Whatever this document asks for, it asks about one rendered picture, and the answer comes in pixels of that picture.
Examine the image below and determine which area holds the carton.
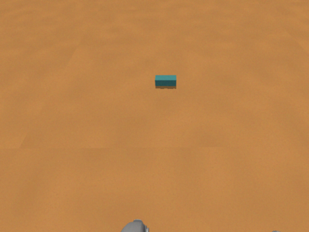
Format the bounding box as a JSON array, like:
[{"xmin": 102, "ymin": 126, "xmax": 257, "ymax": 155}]
[{"xmin": 155, "ymin": 75, "xmax": 176, "ymax": 86}]

